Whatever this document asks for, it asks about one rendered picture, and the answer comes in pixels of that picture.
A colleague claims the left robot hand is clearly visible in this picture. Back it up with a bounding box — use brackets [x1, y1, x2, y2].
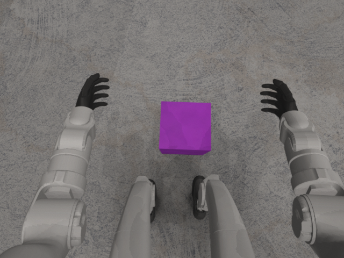
[75, 73, 110, 110]

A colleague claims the robot right upper arm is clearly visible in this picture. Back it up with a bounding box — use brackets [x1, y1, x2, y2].
[292, 194, 344, 258]

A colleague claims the right robot forearm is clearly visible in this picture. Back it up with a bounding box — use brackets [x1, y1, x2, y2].
[279, 110, 344, 196]

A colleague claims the carton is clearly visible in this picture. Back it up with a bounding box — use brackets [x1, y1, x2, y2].
[159, 101, 211, 155]

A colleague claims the right robot hand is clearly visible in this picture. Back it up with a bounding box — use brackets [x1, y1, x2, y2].
[260, 79, 298, 120]

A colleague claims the robot left upper arm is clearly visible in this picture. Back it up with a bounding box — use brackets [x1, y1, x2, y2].
[0, 198, 87, 258]

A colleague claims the left robot forearm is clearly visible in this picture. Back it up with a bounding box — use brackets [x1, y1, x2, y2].
[21, 106, 96, 243]

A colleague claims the left robot thigh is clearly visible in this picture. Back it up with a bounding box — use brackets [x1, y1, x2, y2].
[109, 181, 155, 258]

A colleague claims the right robot shin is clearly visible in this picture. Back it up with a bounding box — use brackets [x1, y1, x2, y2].
[197, 175, 219, 211]

